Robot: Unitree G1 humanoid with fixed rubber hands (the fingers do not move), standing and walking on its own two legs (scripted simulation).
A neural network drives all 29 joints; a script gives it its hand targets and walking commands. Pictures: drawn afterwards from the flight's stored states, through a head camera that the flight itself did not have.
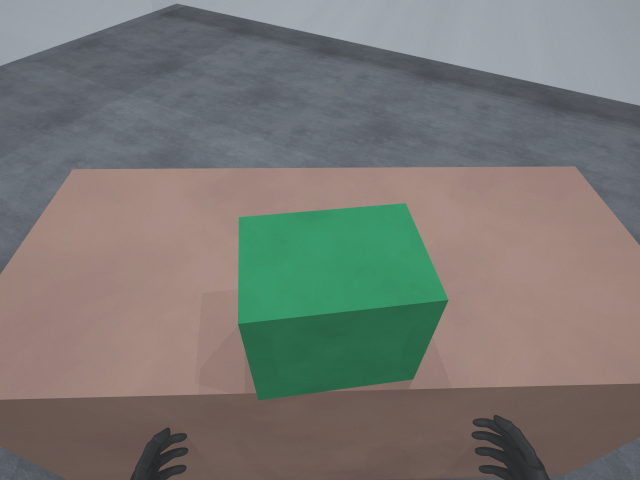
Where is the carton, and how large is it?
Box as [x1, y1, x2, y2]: [238, 203, 447, 399]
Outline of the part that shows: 405,203 239,217 238,325 258,399 413,378 446,304 447,298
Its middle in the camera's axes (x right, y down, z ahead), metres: +0.01 +0.10 +0.59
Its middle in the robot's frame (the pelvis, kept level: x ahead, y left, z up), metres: +0.39 +0.02 -0.02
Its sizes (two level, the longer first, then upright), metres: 0.250 0.178 0.225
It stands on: a pedestal, 0.64 m high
